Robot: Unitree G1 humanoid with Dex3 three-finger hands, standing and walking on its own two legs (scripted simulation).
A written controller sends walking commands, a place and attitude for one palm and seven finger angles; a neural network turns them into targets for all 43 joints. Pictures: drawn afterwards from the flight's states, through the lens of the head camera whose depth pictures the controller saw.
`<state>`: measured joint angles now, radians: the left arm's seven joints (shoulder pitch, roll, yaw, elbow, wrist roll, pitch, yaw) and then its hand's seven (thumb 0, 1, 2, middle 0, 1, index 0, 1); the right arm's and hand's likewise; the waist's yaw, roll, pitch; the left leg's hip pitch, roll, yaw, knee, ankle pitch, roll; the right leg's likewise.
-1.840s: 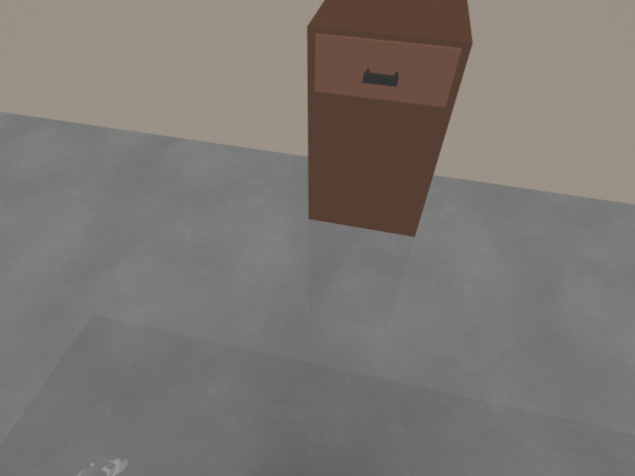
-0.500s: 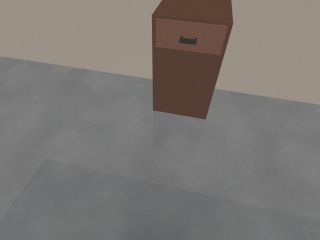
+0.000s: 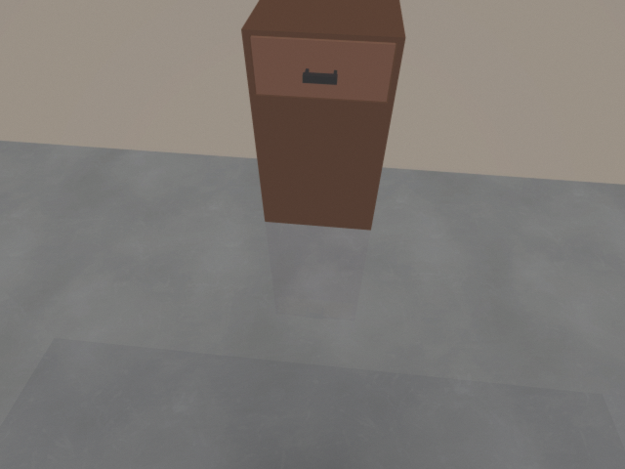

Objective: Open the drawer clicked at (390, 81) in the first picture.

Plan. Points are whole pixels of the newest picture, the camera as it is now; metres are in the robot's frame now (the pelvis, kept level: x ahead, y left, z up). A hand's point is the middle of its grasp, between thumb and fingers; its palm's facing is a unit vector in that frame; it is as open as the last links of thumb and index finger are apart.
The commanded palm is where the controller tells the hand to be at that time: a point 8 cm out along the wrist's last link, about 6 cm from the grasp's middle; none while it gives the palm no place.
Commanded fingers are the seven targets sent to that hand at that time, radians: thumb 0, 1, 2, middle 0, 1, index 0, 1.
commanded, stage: walk to a spot facing it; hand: left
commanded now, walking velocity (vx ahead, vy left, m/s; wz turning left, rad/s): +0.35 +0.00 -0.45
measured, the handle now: (320, 75) +1.19 +0.07 -0.06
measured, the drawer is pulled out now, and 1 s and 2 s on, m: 0.00 0.00 0.00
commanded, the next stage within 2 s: turn to face it in 0.94 s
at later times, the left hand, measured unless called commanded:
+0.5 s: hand out of the picture +0.14 +0.20 -0.18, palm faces -0.05 -0.99 -0.16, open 7.4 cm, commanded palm none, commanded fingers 0.00 0.90 0.90 -0.20 -0.30 -0.20 -0.30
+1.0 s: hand (292, 249) +0.57 +0.09 -0.16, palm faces -0.50 -0.84 -0.19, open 7.4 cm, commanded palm none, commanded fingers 0.00 0.90 0.90 -0.20 -0.30 -0.20 -0.30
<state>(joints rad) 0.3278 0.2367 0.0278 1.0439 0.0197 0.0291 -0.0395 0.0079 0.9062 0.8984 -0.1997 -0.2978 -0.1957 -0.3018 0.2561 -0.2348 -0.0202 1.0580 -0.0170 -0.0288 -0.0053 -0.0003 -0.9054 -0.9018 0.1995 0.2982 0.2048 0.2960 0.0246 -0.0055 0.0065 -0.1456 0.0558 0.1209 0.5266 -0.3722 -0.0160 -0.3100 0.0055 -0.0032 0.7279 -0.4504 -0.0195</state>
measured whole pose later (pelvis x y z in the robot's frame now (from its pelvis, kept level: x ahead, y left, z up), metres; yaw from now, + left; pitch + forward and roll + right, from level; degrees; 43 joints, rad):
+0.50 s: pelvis +0.19 +0.03 -0.01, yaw -11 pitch +1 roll -2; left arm 0.44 0.17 0.05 1.08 0.02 -0.05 0.00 0.01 0.90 0.90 -0.20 -0.30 -0.20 -0.30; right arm 0.09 -0.16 -0.04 0.94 -0.02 -0.07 0.01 0.00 -0.91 -0.90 0.20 0.30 0.20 0.30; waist 0.06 -0.02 0.04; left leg -0.45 0.08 0.11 0.61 -0.16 0.01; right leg -0.05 0.02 0.08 0.56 -0.48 0.00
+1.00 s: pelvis +0.36 +0.00 -0.01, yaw -28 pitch -1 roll +0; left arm 0.06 0.21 0.07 0.90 0.03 0.03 -0.04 0.01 0.91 0.90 -0.19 -0.30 -0.19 -0.30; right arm 0.40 -0.18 -0.05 1.06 -0.02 -0.03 -0.02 0.00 -0.91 -0.90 0.20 0.30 0.20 0.30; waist -0.06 0.00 0.11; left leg -0.06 0.14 0.42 0.60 -0.48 -0.01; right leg -0.47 -0.03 -0.14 0.68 -0.22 -0.02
